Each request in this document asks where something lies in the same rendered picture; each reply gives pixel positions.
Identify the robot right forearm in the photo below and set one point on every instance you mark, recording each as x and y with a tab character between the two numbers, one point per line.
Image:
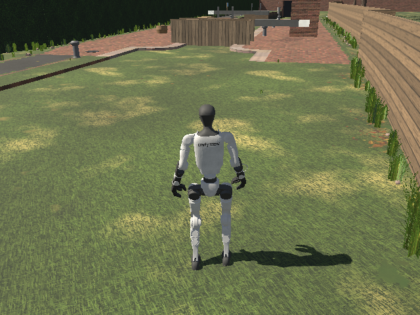
239	170

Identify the robot right upper arm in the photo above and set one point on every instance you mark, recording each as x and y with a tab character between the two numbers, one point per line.
232	148

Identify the left robot foot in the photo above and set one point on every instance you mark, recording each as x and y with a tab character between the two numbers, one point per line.
196	264

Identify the robot left forearm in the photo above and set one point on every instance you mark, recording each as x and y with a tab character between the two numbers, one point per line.
177	176

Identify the right robot hand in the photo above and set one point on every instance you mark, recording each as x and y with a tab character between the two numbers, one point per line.
236	179

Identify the robot left shin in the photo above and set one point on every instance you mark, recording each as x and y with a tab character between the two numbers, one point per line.
195	239

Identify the left robot hand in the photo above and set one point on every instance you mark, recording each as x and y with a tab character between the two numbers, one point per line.
179	188

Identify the robot left upper arm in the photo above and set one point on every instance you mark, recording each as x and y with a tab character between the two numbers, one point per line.
184	151

